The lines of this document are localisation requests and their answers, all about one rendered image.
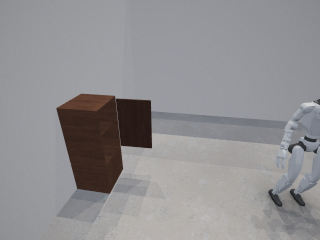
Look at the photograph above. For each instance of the cupboard door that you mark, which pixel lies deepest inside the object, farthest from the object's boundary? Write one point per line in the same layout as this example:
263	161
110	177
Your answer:
135	122

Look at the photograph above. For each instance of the robot right shin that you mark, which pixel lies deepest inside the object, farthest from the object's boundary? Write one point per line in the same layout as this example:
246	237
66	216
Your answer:
282	185

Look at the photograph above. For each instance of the robot right forearm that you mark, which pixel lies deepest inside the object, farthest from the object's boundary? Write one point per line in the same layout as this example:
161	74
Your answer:
287	136

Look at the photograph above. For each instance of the left robot thigh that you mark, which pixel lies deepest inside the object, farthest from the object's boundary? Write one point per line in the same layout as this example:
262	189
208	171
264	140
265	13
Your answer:
314	176

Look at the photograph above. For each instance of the robot right hand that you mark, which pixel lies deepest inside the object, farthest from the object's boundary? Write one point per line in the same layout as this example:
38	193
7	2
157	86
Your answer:
282	153

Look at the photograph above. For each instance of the robot right upper arm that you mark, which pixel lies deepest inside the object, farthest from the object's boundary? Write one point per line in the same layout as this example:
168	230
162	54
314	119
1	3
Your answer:
303	109

